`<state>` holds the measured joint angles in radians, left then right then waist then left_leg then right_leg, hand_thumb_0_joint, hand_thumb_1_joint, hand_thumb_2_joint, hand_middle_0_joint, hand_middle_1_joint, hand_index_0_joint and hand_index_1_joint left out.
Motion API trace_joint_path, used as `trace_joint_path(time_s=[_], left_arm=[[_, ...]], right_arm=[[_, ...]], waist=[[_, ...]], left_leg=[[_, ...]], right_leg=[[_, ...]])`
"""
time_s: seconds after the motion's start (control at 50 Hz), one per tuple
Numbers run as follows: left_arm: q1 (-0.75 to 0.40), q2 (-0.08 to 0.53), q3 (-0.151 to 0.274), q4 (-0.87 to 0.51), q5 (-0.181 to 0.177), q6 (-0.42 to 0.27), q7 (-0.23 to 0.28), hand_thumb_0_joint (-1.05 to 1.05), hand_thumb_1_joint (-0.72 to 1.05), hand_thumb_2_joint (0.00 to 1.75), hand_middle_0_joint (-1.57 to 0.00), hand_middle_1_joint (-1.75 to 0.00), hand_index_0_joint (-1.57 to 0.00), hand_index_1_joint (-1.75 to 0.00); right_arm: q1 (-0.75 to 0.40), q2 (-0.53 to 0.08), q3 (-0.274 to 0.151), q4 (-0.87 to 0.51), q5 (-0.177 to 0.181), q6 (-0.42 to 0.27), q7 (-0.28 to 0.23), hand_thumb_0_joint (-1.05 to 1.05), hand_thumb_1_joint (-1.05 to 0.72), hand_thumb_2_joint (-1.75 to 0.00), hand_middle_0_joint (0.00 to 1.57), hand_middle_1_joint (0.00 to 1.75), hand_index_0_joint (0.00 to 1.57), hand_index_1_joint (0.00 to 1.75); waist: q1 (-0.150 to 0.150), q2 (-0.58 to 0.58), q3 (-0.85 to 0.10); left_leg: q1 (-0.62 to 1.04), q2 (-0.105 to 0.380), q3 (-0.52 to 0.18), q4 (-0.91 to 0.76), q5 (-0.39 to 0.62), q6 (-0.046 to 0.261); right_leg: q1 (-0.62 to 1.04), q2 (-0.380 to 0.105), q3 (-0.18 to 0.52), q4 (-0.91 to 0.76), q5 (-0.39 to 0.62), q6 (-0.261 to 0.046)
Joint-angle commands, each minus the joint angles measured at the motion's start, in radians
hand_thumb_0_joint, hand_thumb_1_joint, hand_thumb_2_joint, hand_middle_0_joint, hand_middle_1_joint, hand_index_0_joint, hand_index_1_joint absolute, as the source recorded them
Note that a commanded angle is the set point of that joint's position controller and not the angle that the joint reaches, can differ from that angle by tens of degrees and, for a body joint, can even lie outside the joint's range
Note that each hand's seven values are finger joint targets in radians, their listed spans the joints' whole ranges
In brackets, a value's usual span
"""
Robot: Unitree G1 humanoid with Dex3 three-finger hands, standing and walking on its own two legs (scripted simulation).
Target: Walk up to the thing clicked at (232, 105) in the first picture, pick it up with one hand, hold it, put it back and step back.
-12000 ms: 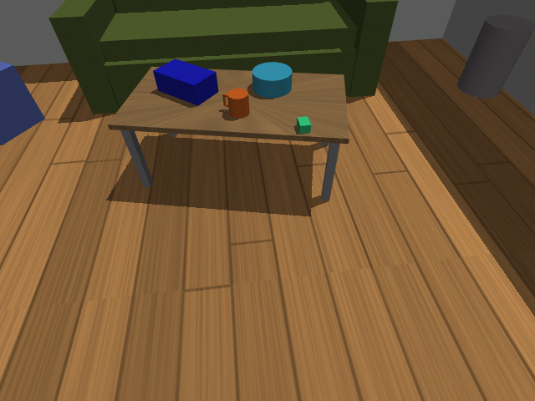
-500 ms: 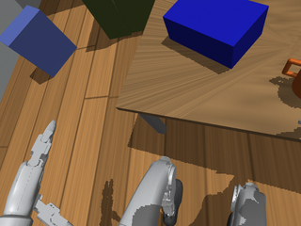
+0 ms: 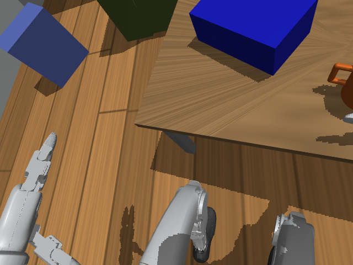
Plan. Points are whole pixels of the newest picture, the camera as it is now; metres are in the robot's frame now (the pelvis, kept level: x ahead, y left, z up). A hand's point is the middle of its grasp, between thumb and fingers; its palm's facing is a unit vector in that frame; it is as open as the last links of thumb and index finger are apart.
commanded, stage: close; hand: right
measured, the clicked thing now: out of the picture +0.56 -0.22 -0.08
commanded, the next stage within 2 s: settle in 0.22 s
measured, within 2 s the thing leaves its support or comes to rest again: leaves its support in 0.62 s
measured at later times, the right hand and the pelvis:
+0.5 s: hand out of the picture +0.52 -0.23 -0.05, palm faces +0.24 +0.97 -0.01, open 11.7 cm; pelvis +0.00 +0.00 +0.01, yaw +0 degrees
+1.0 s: hand out of the picture +0.52 -0.23 +0.00, palm faces +0.25 +0.97 -0.01, open 8.2 cm; pelvis +0.01 +0.00 +0.05, yaw +0 degrees
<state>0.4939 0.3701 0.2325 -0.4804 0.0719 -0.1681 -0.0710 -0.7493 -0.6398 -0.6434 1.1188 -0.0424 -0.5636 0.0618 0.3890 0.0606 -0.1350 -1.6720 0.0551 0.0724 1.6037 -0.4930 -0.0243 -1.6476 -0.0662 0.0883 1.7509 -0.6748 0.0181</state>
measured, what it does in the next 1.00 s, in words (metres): stands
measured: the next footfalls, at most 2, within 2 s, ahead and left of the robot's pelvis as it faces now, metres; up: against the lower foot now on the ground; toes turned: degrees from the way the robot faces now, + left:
none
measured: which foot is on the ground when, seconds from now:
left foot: down 0.00-1.00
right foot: down 0.00-1.00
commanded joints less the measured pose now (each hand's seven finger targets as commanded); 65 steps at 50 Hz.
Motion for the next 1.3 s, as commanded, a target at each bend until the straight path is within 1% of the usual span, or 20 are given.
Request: trace_joint_path(time_s=[0.0, 0.06, 0.12, 0.18, 0.26, 0.34, 0.4, 0.44, 0.46, 0.5, 0.58, 0.62, 0.66, 0.74, 0.92, 1.1, 1.12, 1.16, 1.2, 1.28], left_arm=[[0.087, 0.177, 0.143, -0.166, -0.009, -0.032, 0.028, 0.0, -0.57, 0.07, -0.04, -0.04, -0.03, -0.05], [0.096, 0.168, 0.138, -0.179, -0.015, -0.029, 0.022, 0.0, -0.57, 0.07, -0.04, -0.04, -0.03, -0.05], [0.091, 0.209, 0.182, -0.224, -0.024, -0.031, 0.025, 0.0, -0.57, 0.07, -0.04, -0.04, -0.03, -0.05], [0.127, 0.167, 0.156, -0.166, -0.027, -0.025, 0.019, 0.0, -0.57, 0.07, -0.04, -0.04, -0.03, -0.05], [0.101, 0.165, 0.144, -0.164, -0.032, -0.018, 0.025, 0.0, -0.56, 0.06, -0.04, -0.03, -0.03, -0.04], [0.098, 0.149, 0.117, -0.173, -0.025, -0.021, 0.029, 0.0, -0.58, 0.08, -0.05, -0.04, -0.04, -0.06], [0.096, 0.179, 0.136, -0.195, -0.018, -0.02, 0.034, 0.0, -0.58, 0.08, -0.05, -0.04, -0.04, -0.06], [0.113, 0.14, 0.108, -0.118, -0.018, -0.015, 0.031, 0.0, -0.58, 0.08, -0.05, -0.04, -0.04, -0.06], [0.104, 0.145, 0.111, -0.119, -0.021, -0.017, 0.032, 0.0, -0.59, 0.08, -0.05, -0.04, -0.04, -0.06], [0.085, 0.149, 0.099, -0.131, -0.016, -0.018, 0.034, 0.0, -0.59, 0.09, -0.05, -0.04, -0.04, -0.06], [0.073, 0.136, 0.075, -0.091, -0.011, -0.01, 0.037, 0.0, -0.59, 0.09, -0.05, -0.04, -0.04, -0.06], [0.068, 0.157, 0.078, -0.119, -0.008, -0.005, 0.044, 0.0, -0.58, 0.08, -0.05, -0.04, -0.04, -0.06], [0.085, 0.132, 0.052, -0.065, -0.006, 0.004, 0.042, 0.0, -0.59, 0.09, -0.05, -0.04, -0.04, -0.06], [0.047, 0.157, 0.063, -0.082, -0.002, 0.007, 0.048, 0.0, -0.59, 0.09, -0.05, -0.04, -0.03, -0.06], [0.061, 0.112, 0.027, -0.013, -0.005, 0.007, 0.049, 0.0, -0.58, 0.08, -0.05, -0.04, -0.03, -0.05], [0.025, 0.131, 0.034, 0.0, 0.007, 0.009, 0.057, 0.0, -0.59, 0.08, -0.05, -0.04, -0.03, -0.06], [0.026, 0.142, 0.049, 0.005, 0.006, 0.011, 0.058, 0.0, -0.58, 0.08, -0.04, -0.04, -0.03, -0.05], [0.049, 0.11, 0.017, 0.05, 0.006, 0.019, 0.054, 0.0, -0.58, 0.08, -0.05, -0.04, -0.03, -0.06], [0.021, 0.127, 0.023, -0.004, 0.007, 0.02, 0.055, 0.0, -0.58, 0.08, -0.04, -0.04, -0.03, -0.05], [0.033, 0.111, 0.024, 0.045, 0.005, 0.033, 0.052, 0.0, -0.58, 0.08, -0.04, -0.04, -0.03, -0.05]], right_arm=[[-0.335, -0.196, 0.03, -0.19, -0.016, -0.062, 0.027, 0.0, 0.38, -0.35, 0.9, 0.63, 0.9, 0.63], [-0.276, -0.144, 0.04, -0.184, -0.007, -0.048, 0.036, 0.0, 0.29, -0.49, 1.02, 0.77, 1.03, 0.77], [-0.246, -0.17, 0.017, -0.211, -0.001, -0.037, 0.035, 0.0, 0.17, -0.6, 1.11, 0.88, 1.13, 0.89], [-0.263, -0.144, 0.017, -0.255, 0.016, -0.033, 0.031, 0.0, 0.04, -0.73, 1.21, 1.0, 1.21, 1.01], [-0.305, -0.252, -0.038, -0.292, 0.01, -0.043, 0.002, 0.0, 0.08, -0.85, 1.23, 1.11, 1.25, 1.11], [-0.3, -0.213, -0.022, -0.235, 0.016, -0.059, 0.002, 0.0, 0.05, -1.05, 1.15, 1.24, 1.2, 1.24], [-0.326, -0.258, -0.025, -0.31, 0.003, -0.062, 0.014, 0.0, 0.01, -1.19, 1.18, 1.32, 1.23, 1.32], [-0.309, -0.218, -0.008, -0.282, 0.016, -0.052, 0.021, 0.0, 0.02, -1.24, 1.2, 1.38, 1.26, 1.38], [-0.317, -0.202, -0.002, -0.295, 0.026, -0.051, 0.024, 0.0, 0.02, -1.25, 1.22, 1.39, 1.28, 1.39], [-0.368, -0.264, -0.023, -0.384, 0.022, -0.055, 0.011, 0.0, 0.07, -1.24, 1.22, 1.39, 1.29, 1.39], [-0.339, -0.194, 0.029, -0.323, 0.023, -0.044, 0.002, 0.0, 0.07, -1.17, 1.2, 1.33, 1.26, 1.33], [-0.394, -0.231, 0.02, -0.373, 0.022, -0.05, -0.01, 0.0, 0.1, -1.16, 1.21, 1.33, 1.28, 1.33], [-0.353, -0.174, 0.04, -0.294, 0.034, -0.043, -0.009, 0.0, 0.1, -1.16, 1.22, 1.34, 1.28, 1.34], [-0.379, -0.214, 0.028, -0.317, 0.03, -0.05, -0.017, 0.0, 0.09, -1.15, 1.22, 1.33, 1.28, 1.33], [-0.386, -0.175, 0.048, -0.245, 0.041, -0.06, -0.006, 0.0, 0.0, -1.22, 1.22, 1.37, 1.28, 1.37], [-0.398, -0.203, 0.034, -0.296, 0.041, -0.072, -0.002, 0.0, -0.06, -1.25, 1.22, 1.38, 1.27, 1.38], [-0.377, -0.197, 0.032, -0.287, 0.043, -0.068, -0.004, 0.0, -0.05, -1.26, 1.22, 1.39, 1.27, 1.39], [-0.385, -0.142, 0.061, -0.258, 0.047, -0.066, -0.001, 0.0, -0.07, -1.25, 1.23, 1.39, 1.28, 1.39], [-0.41, -0.211, 0.036, -0.328, 0.037, -0.074, -0.009, 0.0, -0.06, -1.26, 1.23, 1.39, 1.28, 1.39], [-0.364, -0.114, 0.073, -0.253, 0.047, -0.062, -0.005, 0.0, -0.07, -1.27, 1.21, 1.39, 1.27, 1.39]], waist=[[0.004, -0.437, -0.573], [-0.011, -0.423, -0.571], [-0.007, -0.398, -0.614], [-0.017, -0.417, -0.586], [-0.04, -0.405, -0.59], [-0.016, -0.362, -0.548], [-0.031, -0.425, -0.661], [-0.043, -0.448, -0.6], [-0.031, -0.44, -0.604], [-0.065, -0.472, -0.682], [-0.054, -0.437, -0.614], [-0.052, -0.428, -0.66], [-0.046, -0.416, -0.585], [-0.057, -0.395, -0.632], [-0.065, -0.36, -0.551], [-0.081, -0.395, -0.65], [-0.078, -0.387, -0.65], [-0.065, -0.373, -0.612], [-0.086, -0.412, -0.689], [-0.065, -0.377, -0.576]], left_leg=[[0.324, -0.064, 0.002, -0.114, 0.173, 0.061], [0.341, -0.062, 0.006, -0.116, 0.167, 0.063], [0.392, -0.062, 0.004, -0.121, 0.199, 0.058], [0.373, -0.065, 0.002, -0.127, 0.199, 0.058], [0.409, -0.063, -0.013, -0.137, 0.163, 0.056], [0.429, -0.066, -0.023, -0.16, 0.146, 0.053], [0.475, -0.066, -0.025, -0.162, 0.201, 0.056], [0.447, -0.069, -0.026, -0.169, 0.197, 0.059], [0.45, -0.068, -0.021, -0.175, 0.194, 0.06], [0.467, -0.07, -0.023, -0.175, 0.202, 0.061], [0.453, -0.076, -0.016, -0.203, 0.17, 0.062], [0.49, -0.077, -0.016, -0.216, 0.183, 0.061], [0.477, -0.079, -0.013, -0.227, 0.182, 0.06], [0.527, -0.081, -0.014, -0.243, 0.209, 0.06], [0.565, -0.076, -0.029, -0.298, 0.173, 0.055], [0.603, -0.077, -0.021, -0.297, 0.261, 0.055], [0.611, -0.078, -0.022, -0.302, 0.272, 0.054], [0.602, -0.081, -0.015, -0.309, 0.285, 0.054], [0.633, -0.08, -0.018, -0.304, 0.314, 0.053], [0.61, -0.083, -0.01, -0.331, 0.281, 0.054]], right_leg=[[0.477, 0.023, -0.002, -0.254, 0.339, -0.002], [0.466, 0.026, -0.003, -0.264, 0.322, -0.002], [0.464, 0.028, -0.008, -0.258, 0.342, -0.007], [0.465, 0.027, -0.012, -0.263, 0.36, -0.007], [0.421, 0.034, -0.021, -0.275, 0.27, -0.013], [0.375, 0.035, -0.029, -0.272, 0.228, -0.02], [0.487, 0.034, -0.03, -0.277, 0.31, -0.014], [0.477, 0.034, -0.031, -0.287, 0.321, -0.013], [0.491, 0.034, -0.026, -0.295, 0.323, -0.011], [0.542, 0.031, -0.027, -0.301, 0.343, -0.008], [0.534, 0.032, -0.022, -0.329, 0.303, -0.009], [0.57, 0.032, -0.02, -0.338, 0.311, -0.01], [0.551, 0.033, -0.021, -0.349, 0.319, -0.01], [0.588, 0.031, -0.018, -0.359, 0.36, -0.014], [0.539, 0.036, -0.027, -0.41, 0.273, -0.016], [0.649, 0.033, -0.024, -0.41, 0.411, -0.013], [0.66, 0.033, -0.024, -0.408, 0.429, -0.014], [0.644, 0.035, -0.022, -0.412, 0.449, -0.013], [0.705, 0.032, -0.022, -0.411, 0.514, -0.009], [0.671, 0.033, -0.018, -0.444, 0.462, -0.01]])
